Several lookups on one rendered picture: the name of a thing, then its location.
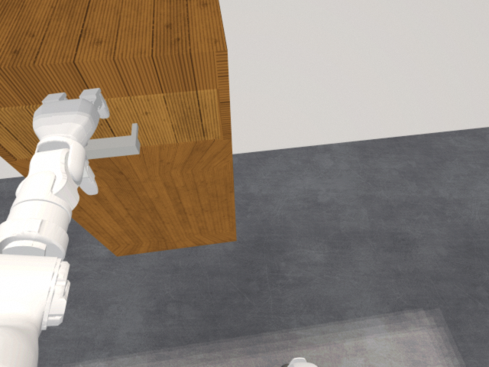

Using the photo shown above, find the cabinet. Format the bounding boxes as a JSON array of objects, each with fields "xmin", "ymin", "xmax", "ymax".
[{"xmin": 0, "ymin": 0, "xmax": 237, "ymax": 257}]

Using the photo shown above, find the left robot forearm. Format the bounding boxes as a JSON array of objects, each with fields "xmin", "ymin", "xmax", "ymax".
[{"xmin": 0, "ymin": 136, "xmax": 86, "ymax": 261}]

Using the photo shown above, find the robot left hand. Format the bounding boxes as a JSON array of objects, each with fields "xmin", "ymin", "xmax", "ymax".
[{"xmin": 33, "ymin": 88, "xmax": 110, "ymax": 195}]

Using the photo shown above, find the robot left upper arm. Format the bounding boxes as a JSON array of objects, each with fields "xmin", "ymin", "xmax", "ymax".
[{"xmin": 0, "ymin": 254, "xmax": 70, "ymax": 367}]

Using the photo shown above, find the handle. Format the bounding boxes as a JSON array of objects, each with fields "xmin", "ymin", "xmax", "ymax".
[{"xmin": 84, "ymin": 123, "xmax": 140, "ymax": 160}]

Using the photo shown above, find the drawer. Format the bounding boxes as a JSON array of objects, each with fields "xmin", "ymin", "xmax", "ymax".
[{"xmin": 0, "ymin": 89, "xmax": 221, "ymax": 159}]

